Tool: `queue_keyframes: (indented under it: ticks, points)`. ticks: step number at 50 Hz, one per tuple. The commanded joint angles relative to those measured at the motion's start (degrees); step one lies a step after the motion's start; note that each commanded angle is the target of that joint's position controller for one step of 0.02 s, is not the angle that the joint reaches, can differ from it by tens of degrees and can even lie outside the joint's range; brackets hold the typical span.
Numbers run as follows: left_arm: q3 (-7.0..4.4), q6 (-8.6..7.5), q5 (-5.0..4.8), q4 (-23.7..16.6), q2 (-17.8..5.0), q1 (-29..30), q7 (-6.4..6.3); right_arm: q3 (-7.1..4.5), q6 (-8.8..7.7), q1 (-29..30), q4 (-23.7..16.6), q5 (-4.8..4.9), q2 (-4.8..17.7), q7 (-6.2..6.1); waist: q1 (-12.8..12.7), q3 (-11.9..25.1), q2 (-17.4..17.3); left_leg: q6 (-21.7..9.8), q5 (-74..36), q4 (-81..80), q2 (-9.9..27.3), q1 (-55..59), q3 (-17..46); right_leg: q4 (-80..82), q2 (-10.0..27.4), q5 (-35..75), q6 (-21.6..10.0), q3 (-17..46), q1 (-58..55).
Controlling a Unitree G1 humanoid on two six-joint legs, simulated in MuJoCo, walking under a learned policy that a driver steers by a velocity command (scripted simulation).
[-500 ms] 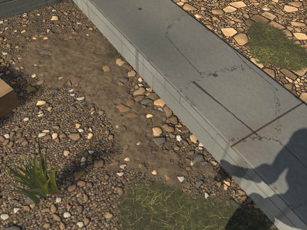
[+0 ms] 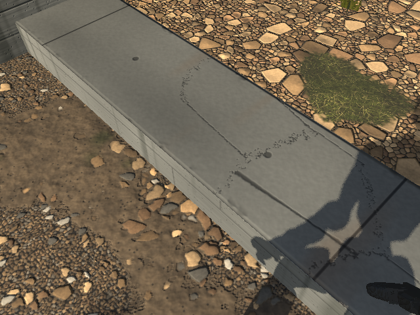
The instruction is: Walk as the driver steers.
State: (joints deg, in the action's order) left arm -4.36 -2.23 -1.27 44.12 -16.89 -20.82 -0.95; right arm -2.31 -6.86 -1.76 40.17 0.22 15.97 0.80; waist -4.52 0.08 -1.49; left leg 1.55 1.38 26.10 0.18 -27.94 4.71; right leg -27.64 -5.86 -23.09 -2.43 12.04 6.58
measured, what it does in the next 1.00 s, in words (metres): walks ahead, turning right: left foot, then right foot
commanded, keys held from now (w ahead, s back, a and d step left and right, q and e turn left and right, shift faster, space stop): w+e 1.00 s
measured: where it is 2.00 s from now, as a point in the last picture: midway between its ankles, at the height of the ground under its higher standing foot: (393, 167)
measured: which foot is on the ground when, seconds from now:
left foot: up 0.00-0.00, down 0.02-0.52, up 0.54-1.00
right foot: down 0.00-0.02, up 0.04-0.50, down 0.52-1.00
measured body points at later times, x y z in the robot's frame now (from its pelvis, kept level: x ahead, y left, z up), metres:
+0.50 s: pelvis +0.25 -0.02 +0.00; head +0.27 -0.03 +0.45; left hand +0.53 +0.13 -0.07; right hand +0.20 -0.31 -0.12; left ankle +0.14 +0.13 -0.73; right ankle +0.31 -0.15 -0.71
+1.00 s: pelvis +0.51 -0.10 +0.02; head +0.55 -0.15 +0.46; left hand +0.58 +0.14 -0.11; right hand +0.65 -0.36 -0.04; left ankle +0.74 -0.10 -0.48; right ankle +0.31 -0.14 -0.73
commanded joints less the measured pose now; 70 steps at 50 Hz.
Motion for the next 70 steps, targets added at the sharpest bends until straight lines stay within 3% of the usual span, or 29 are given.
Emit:
queue_keyframes:
  ticks: [1,2,3,5,8,20,24,26,27,28,29,31,34,36,41,45,47,48,49,50,52,53,54,55,57,59,63,67,70]
  points:
    - [0.16,-0.82,1.07,-5.12,-2.27,2.73,0.10,-4.25,-1.53,-14.43,-1.20,-1.19,11.81,-0.79,10.36,11.76,3.05,-6.40,5.52,-0.62,10.38,29.22,8.12,-17.43,6.95,11.93,-3.37,5.01,12.13]
    - [1.17,-1.75,-0.23,-6.97,0.76,-4.67,0.20,-5.47,-0.64,-19.68,0.45,-1.90,16.75,-0.78,7.24,17.95,-15.49,-15.46,16.06,-5.60,22.88,46.76,33.85,-35.62,-0.70,-9.47,0.06,-3.34,31.76]
    - [0.51,-2.01,-1.14,-5.91,-4.72,-5.52,0.20,-4.90,-0.39,-19.79,0.42,-0.65,12.98,-0.49,7.99,16.49,-15.05,-16.48,27.69,-7.83,24.95,46.82,42.53,-45.44,4.10,-10.10,0.85,-2.43,40.24]
    - [-0.64,-1.41,-0.06,-6.65,-8.31,3.78,0.19,-3.23,0.26,-14.57,-1.07,-0.96,7.26,-0.87,9.28,5.88,-3.71,-12.24,19.51,-8.72,19.54,34.16,24.45,-47.90,8.18,-0.45,1.58,-4.29,40.28]
    - [-0.88,-0.75,-0.17,-7.91,-5.62,5.67,0.86,-2.45,0.42,-10.88,-0.34,-1.33,5.06,-0.95,6.00,0.83,-5.05,-10.98,5.43,-12.83,14.45,22.44,10.77,-42.22,11.59,4.86,1.63,-5.38,34.92]
    - [1.01,0.46,0.38,-11.93,-0.66,17.41,2.92,-3.71,2.02,-13.55,2.94,0.17,9.59,-1.69,8.45,-1.03,-3.64,-10.12,-11.70,-13.69,14.19,25.22,-10.95,-18.62,10.24,19.70,2.33,-14.00,29.00]
    - [-0.67,1.24,1.39,-12.01,-4.17,12.31,3.34,-3.97,3.63,-11.73,2.13,1.17,12.64,-2.23,3.34,3.92,-5.39,-7.88,-49.45,2.98,15.10,29.18,-14.79,-14.94,3.45,9.29,-2.41,-19.39,16.58]
    - [-3.38,1.22,1.00,-6.82,-8.53,-5.10,2.19,-3.08,3.18,-9.01,1.51,1.90,10.39,-1.87,-6.18,9.05,-2.24,-3.51,-34.52,27.74,10.45,16.67,-16.25,1.25,2.31,23.35,-6.76,-16.77,-7.44]
    - [-3.65,1.33,1.12,-6.35,-14.80,-4.58,1.21,-0.65,1.91,-12.01,-0.49,-2.22,1.14,-1.21,0.39,6.33,16.62,-0.41,30.77,51.29,2.40,-7.85,-14.25,-3.28,15.55,47.67,-10.56,3.73,-20.71]
    - [-3.42,0.10,2.18,-9.62,-15.91,-4.65,1.60,0.15,-0.08,-17.97,-1.21,-0.94,2.59,-0.39,1.67,18.50,13.72,0.61,35.09,61.40,-1.20,-17.55,-1.02,2.67,27.34,40.16,-23.60,27.99,-27.17]
    - [-3.35,-0.23,1.55,-9.12,-12.15,-4.28,1.99,-1.30,-0.76,-11.41,-2.05,1.21,7.73,-0.24,-1.72,14.02,5.46,0.80,28.55,61.22,0.73,-22.62,0.33,7.98,25.37,25.13,-22.81,25.97,-23.01]
    - [-1.54,-0.08,0.67,-8.84,-6.89,0.44,1.98,-0.91,-0.52,-8.04,-2.29,0.55,6.07,-0.71,2.00,4.15,0.96,0.60,21.17,55.79,4.31,-22.45,-0.95,10.92,20.92,11.90,-17.57,18.91,-9.88]
    - [-0.56,0.06,2.42,-10.45,-5.42,5.03,1.14,-1.07,1.51,-10.03,-2.84,-0.83,4.53,-0.45,6.22,0.52,4.04,2.87,16.29,56.07,4.21,-17.26,-2.46,13.04,17.61,22.87,-16.76,12.33,3.74]
    - [-0.60,0.35,1.85,-9.64,-6.11,3.14,0.29,-0.50,2.07,-9.50,-3.56,-1.38,2.52,-0.36,6.30,0.75,3.73,3.89,14.20,57.30,4.16,-20.04,-3.64,11.97,16.04,27.72,-15.99,8.65,5.52]
    - [0.62,1.66,0.99,-3.81,-3.55,-10.16,-1.19,1.97,2.59,-1.33,-8.19,0.21,-3.30,-0.92,1.19,-2.94,8.26,5.33,24.42,88.62,3.53,-49.20,-5.34,10.09,18.37,16.75,-17.20,15.02,-5.36]
    - [1.75,2.68,0.29,2.05,-2.00,-16.81,-2.09,6.33,0.24,9.97,-17.06,0.40,-8.36,0.55,-1.25,-9.20,7.03,2.51,35.58,101.14,5.46,-76.11,-3.50,8.29,21.00,13.06,-12.00,16.64,-15.96]
    - [2.20,4.28,-0.87,1.71,-2.15,-11.14,-2.72,7.89,-0.49,14.28,-23.33,-1.26,-8.39,1.09,1.24,-8.45,5.31,2.32,25.77,76.74,7.24,-58.79,-7.44,14.62,15.38,11.65,-9.25,11.73,2.53]
    - [1.53,4.21,-1.59,0.74,-3.31,-8.89,-3.07,8.40,-0.64,15.29,-25.90,-3.36,-8.46,1.38,2.65,-3.14,4.58,0.61,15.68,61.85,7.13,-27.99,-12.39,27.88,15.59,15.28,-10.99,10.83,20.34]
    - [1.06,3.39,-1.62,0.77,-4.36,-6.78,-2.69,6.99,-0.21,12.53,-24.29,-3.01,-6.54,0.99,3.81,0.03,6.77,-0.14,10.51,55.24,5.11,-6.91,-16.82,32.28,14.23,18.52,-10.98,7.67,28.76]
    - [0.31,1.94,-1.96,0.40,-8.29,-3.56,-2.06,4.09,-0.37,2.22,-22.79,-1.99,-2.78,-0.11,10.20,7.83,15.63,-1.26,11.22,54.19,1.81,8.17,-16.02,26.85,14.19,49.37,-9.50,6.55,23.34]
    - [-2.12,1.30,-1.04,2.86,-16.77,-2.44,-1.40,-1.47,1.41,-18.07,-18.86,0.39,9.10,-2.12,22.05,19.53,20.75,-4.15,23.48,38.35,-1.36,17.10,-7.49,1.21,13.92,96.91,-3.46,2.56,-0.67]
    - [-1.86,0.34,0.09,2.04,-12.96,-0.71,-1.75,-3.00,2.06,-27.50,-15.42,-0.12,14.24,-1.71,23.22,23.72,9.78,-7.05,28.70,28.59,4.86,26.78,9.92,-17.92,13.22,83.06,-3.27,5.92,3.02]
    - [0.83,-0.86,0.76,-1.97,2.13,-4.08,-0.33,-2.28,2.04,-28.66,-9.80,-2.96,17.86,-1.00,13.18,26.20,-35.98,-11.41,27.07,-1.81,18.05,33.16,44.05,-42.49,-3.28,11.35,-2.12,4.17,19.43]
    - [0.87,-2.71,1.97,2.52,2.21,-14.07,2.73,-0.99,2.26,-24.41,-12.98,-3.04,11.01,-1.30,10.11,30.86,-24.77,-15.97,21.10,-7.19,25.89,33.73,60.71,-63.20,-4.84,5.69,-0.27,13.01,23.04]
    - [1.23,0.43,-0.65,-1.98,4.50,0.66,3.44,0.08,3.38,-18.53,-5.72,0.85,2.14,-1.23,7.68,5.45,-7.39,-12.93,51.09,-10.56,21.46,11.42,44.35,-75.53,1.30,6.28,-0.61,-3.68,35.07]
    - [1.73,2.56,0.05,-5.95,2.67,4.15,3.38,1.55,2.44,-11.21,-0.38,-1.79,-4.77,-0.98,2.11,-4.18,-1.74,-8.76,43.00,-4.09,19.04,-3.98,22.82,-80.73,6.06,9.15,-3.93,-5.04,34.66]
    - [3.30,2.22,-0.23,-7.44,6.06,3.27,2.81,1.45,1.17,-16.01,7.32,-1.47,-6.83,0.58,1.03,-4.27,-0.82,-5.65,21.76,-5.53,15.16,3.50,-0.10,-73.17,5.81,16.07,-7.26,-3.33,41.23]
    - [1.55,2.30,0.79,-9.96,-0.28,9.28,1.99,-0.21,0.76,-14.30,6.37,-2.07,0.09,-1.80,2.23,-2.69,-3.67,-7.90,9.86,-15.32,14.03,10.34,-10.96,-50.25,6.85,22.02,-1.40,-8.09,40.16]
    - [1.49,2.45,0.45,-10.60,0.56,12.67,2.46,-1.12,0.76,-18.44,7.15,-1.88,3.54,-3.01,5.23,-1.85,-2.26,-9.31,6.27,-16.44,15.50,18.66,-12.79,-40.91,8.60,25.17,-0.13,-10.23,41.44]
Keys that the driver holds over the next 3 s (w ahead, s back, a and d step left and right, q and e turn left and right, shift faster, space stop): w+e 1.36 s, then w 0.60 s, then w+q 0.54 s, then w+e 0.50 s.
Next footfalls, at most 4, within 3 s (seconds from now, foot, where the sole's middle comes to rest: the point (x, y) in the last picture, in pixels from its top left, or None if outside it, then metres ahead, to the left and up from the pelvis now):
0.02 left None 0.17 0.13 -0.77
0.52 right None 0.35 -0.15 -0.77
1.06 left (282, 196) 0.80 -0.13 -0.59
1.68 right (410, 206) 0.79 -0.52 -0.59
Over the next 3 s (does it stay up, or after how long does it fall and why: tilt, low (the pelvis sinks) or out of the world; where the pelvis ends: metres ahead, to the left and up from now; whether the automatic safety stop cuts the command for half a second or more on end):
stays up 1.31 -0.94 0.14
